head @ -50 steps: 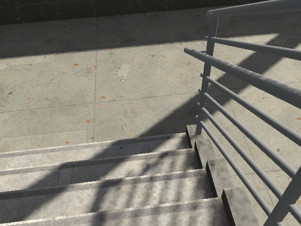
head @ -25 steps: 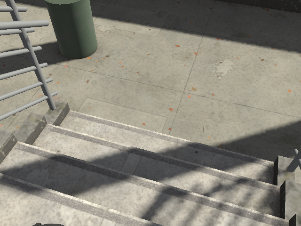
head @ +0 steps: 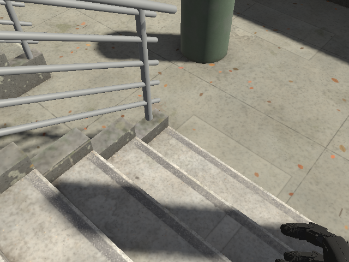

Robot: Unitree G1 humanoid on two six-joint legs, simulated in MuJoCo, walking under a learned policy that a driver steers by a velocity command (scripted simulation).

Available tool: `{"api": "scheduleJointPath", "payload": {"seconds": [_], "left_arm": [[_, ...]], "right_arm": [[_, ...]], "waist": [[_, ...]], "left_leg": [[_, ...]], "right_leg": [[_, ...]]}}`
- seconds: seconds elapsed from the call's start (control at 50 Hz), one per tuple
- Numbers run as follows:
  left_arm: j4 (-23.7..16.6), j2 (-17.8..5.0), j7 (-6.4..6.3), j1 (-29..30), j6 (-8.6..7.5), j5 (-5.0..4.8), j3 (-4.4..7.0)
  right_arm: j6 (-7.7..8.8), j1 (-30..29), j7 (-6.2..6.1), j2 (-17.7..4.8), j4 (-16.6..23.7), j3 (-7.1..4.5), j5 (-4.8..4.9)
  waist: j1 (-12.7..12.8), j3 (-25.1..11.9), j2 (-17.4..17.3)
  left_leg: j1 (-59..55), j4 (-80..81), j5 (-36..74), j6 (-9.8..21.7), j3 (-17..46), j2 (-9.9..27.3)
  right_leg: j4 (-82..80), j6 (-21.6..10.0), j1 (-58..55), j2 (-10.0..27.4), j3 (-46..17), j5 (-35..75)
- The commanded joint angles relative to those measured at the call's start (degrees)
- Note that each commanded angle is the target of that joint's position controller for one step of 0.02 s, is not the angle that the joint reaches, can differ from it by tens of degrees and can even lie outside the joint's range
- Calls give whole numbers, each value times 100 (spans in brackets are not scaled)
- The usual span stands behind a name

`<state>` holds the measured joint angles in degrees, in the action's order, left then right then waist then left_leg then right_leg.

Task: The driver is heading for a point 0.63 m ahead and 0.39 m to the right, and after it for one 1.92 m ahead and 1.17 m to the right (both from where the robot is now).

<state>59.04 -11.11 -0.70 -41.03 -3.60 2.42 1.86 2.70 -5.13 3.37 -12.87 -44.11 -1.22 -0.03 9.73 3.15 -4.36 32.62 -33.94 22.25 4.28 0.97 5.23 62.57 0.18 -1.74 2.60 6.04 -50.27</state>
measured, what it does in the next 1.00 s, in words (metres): goes down, turning right: left foot 0.17 m lower, then right foot 0.17 m lower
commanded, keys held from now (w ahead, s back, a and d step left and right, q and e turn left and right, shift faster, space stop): w+e+shift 1.00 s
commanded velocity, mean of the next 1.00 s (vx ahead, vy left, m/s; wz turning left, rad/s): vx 1.00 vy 0.00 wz -0.84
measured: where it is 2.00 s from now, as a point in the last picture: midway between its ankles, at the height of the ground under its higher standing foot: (327, 215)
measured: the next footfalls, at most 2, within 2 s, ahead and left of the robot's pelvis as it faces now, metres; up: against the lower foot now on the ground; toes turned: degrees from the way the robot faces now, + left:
left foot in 0.02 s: +0.19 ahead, +0.13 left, -0.17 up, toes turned +1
right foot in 0.46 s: +0.49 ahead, -0.04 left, -0.34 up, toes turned -25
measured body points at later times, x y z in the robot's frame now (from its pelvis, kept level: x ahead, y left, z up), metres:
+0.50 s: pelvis +0.40 +0.01 -0.22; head +0.40 +0.00 +0.23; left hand +0.63 +0.20 -0.32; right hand +0.25 -0.20 -0.37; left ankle +0.24 +0.14 -0.66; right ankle +0.46 -0.02 -0.94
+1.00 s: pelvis +0.77 -0.07 -0.42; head +0.76 -0.05 +0.03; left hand +1.04 +0.05 -0.54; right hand +0.61 -0.29 -0.54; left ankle +0.85 +0.01 -1.12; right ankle +0.61 -0.09 -0.87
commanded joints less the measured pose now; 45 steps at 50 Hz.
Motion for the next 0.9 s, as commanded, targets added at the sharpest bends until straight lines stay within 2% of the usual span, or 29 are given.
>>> {"api": "scheduleJointPath", "payload": {"seconds": [0.02,0.04,0.06,0.1,0.12,0.16,0.22,0.28,0.34,0.4,0.44,0.46,0.48,0.5,0.52,0.54,0.56,0.58,0.6,0.64,0.66,0.68,0.72,0.8,0.82,0.84,0.86,0.88,0.9], "left_arm": [[-274,-1242,-148,980,97,-186,383],[-556,-1152,-123,1444,29,-212,438],[-680,-527,-98,299,-57,-327,312],[-663,-325,-184,608,-54,-194,266],[-661,-520,-157,867,34,4,295],[-718,-421,-61,1330,320,62,337],[-1046,-347,102,1965,551,191,271],[-1218,-391,299,2624,341,-38,299],[-1309,-227,516,3193,345,-63,159],[-1343,-423,454,3525,414,-87,123],[-882,-968,265,2006,393,-104,325],[-465,-1295,212,792,375,-87,459],[-311,-1443,194,391,387,-229,520],[-373,-1798,178,850,391,-274,401],[-543,-1571,175,936,373,-441,368],[-639,-1384,156,1150,410,-389,349],[-799,-1470,66,1558,390,-180,362],[-899,-945,58,1973,210,-60,177],[-1081,-697,0,2676,112,-105,76],[-1159,-1027,-89,2671,7,-158,127],[-1066,-1115,-55,2433,-19,-133,177],[-853,-900,-88,1857,-72,-198,163],[-869,-644,-93,1712,-114,-266,132],[-1128,-885,-24,1733,52,-151,170],[-1202,-857,-70,1846,89,-64,177],[-1286,-885,-100,2417,138,-4,186],[-1293,-1092,-71,2487,169,37,257],[-1300,-974,-95,2585,162,17,259],[-1387,-356,-124,2591,130,-49,173]], "right_arm": [[-12,3183,-176,-1089,-1031,-486,-334],[-35,3501,-154,-1297,-1073,-453,-408],[67,3276,-143,-1053,-1029,-284,-411],[213,2944,-220,-903,-1044,-375,-177],[266,2523,-245,-656,-981,-340,-117],[434,2229,-293,-406,-1095,-249,-147],[496,2330,-246,-786,-1111,-346,-172],[629,2438,-355,2,-1267,-137,-63],[609,2393,-561,-244,-1256,-119,-89],[370,3191,-709,-608,-1460,-198,-203],[195,3333,-813,-885,-1441,-261,-250],[131,2914,-828,-991,-1382,-351,-259],[66,2006,-755,-550,-1269,-304,-277],[161,2090,-730,-37,-381,-144,-212],[154,2233,-626,-115,-61,-35,-291],[192,2135,-602,-392,-96,-106,-415],[189,2307,-604,-450,-98,-109,-448],[120,1983,-622,-694,-209,-213,-422],[22,1656,-610,-594,-140,-189,-405],[-159,1588,-506,-307,-122,-79,-521],[-170,2383,-456,-264,-525,-96,-423],[-97,1865,-421,-551,-326,-220,-280],[97,850,-298,-653,3,-209,-341],[42,627,-187,-184,219,-99,-89],[75,958,-238,-255,256,-142,31],[92,2408,-294,-439,-228,-266,77],[57,3310,-393,-642,-357,-343,143],[80,4225,-437,-823,-686,-457,-36],[92,4298,-398,-845,-791,-445,-129]], "waist": [[-2234,-538,55],[-2279,-751,-208],[-1330,-1177,-634],[-1294,-1475,-522],[-1095,-1163,-547],[-684,-5,-108],[-694,110,-111],[-580,209,-125],[-663,325,207],[-1024,667,224],[-408,-209,-69],[388,-581,399],[904,155,1378],[-275,-55,2054],[-439,-1178,959],[-498,-1033,113],[-796,-906,444],[-1088,-100,-163],[-1406,391,-255],[-1469,44,268],[-1540,-397,575],[-1190,-336,494],[-891,-65,31],[-525,28,1039],[-642,-9,1217],[-1484,-330,1454],[-2080,-457,1025],[-2518,-392,452],[-2368,-12,-192]], "left_leg": [[-4453,1029,-410,233,196,90],[-5180,-73,106,110,330,439],[-6004,-1414,2587,-77,909,1098],[-4975,-113,-1531,125,1562,1586],[-3724,517,-3362,190,1958,1544],[-1416,317,-2512,366,1663,1539],[-1151,70,-2126,320,1477,1693],[-540,-332,-3399,-287,-9,914],[85,-814,-4131,-443,-878,756],[-1275,-2086,-1486,-429,-1360,878],[-1805,-4515,1113,-284,-1332,1027],[-945,-7129,-113,-295,-1215,796],[868,-9957,-5476,-96,-1412,-378],[3044,-10157,-6676,-137,-796,-430],[3540,-9211,-6421,-126,-272,-213],[3822,-8664,-6229,-223,98,-172],[3986,-7650,-6315,-355,412,6],[3726,-6249,-4865,-533,677,252],[2502,-4616,-3963,-835,669,290],[216,-3618,-2861,-1021,79,-25],[-132,-4053,-1982,-928,13,-35],[1064,-3332,-799,-813,533,109],[627,-1191,569,-598,478,-82],[-1184,-83,-291,-505,280,-655],[-1919,-163,-210,-537,298,-748],[-2910,-452,197,-405,621,-509],[-3447,682,-575,-540,340,-537],[-4379,1220,-544,-401,463,-253],[-4428,1434,-778,-192,1214,531]], "right_leg": [[3589,-791,2579,-56,-522,3153],[4819,-963,3841,-538,-961,611],[4534,-998,4958,-298,-1772,951],[2984,-891,5327,92,-1593,2733],[2763,-851,4737,283,-1423,3205],[1535,-500,4055,426,-1436,3817],[1264,-499,4650,489,-1244,4317],[-883,-794,4015,234,-904,7553],[-1702,-766,2445,-181,-39,8566],[-2474,-873,2306,-579,804,7136],[-3071,-1164,862,-725,802,6116],[-3385,-1699,-525,-352,-40,5983],[-3667,-2190,-780,-83,-667,6289],[-1668,-2076,-1800,478,-1442,10355],[-2004,-2538,-2457,941,-2656,9523],[-2929,-2685,-1818,1286,-3512,7176],[-3516,-2895,-859,1689,-4512,3818],[-3481,-2574,474,1401,-4180,3501],[-3714,-2390,2413,917,-3824,3547],[-3670,-2248,4151,254,-3306,4533],[-3297,-2170,3811,218,-3130,5397],[-2768,-2156,2646,64,-3373,4614],[-2201,-1848,2785,-518,-3022,2988],[-1637,-1527,3008,-631,-3070,2991],[-1274,-1375,3221,-723,-3153,3118],[-154,-1309,3218,-674,-3157,3797],[1031,-1236,2950,-957,-2669,4244],[3134,-1132,3509,-1092,-2338,4512],[5356,-1108,4486,-1675,-1960,1213]]}}
Over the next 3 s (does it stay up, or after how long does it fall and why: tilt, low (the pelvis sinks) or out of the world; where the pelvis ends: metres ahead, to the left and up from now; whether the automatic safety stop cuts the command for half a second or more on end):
stays up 1.91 -1.22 -0.73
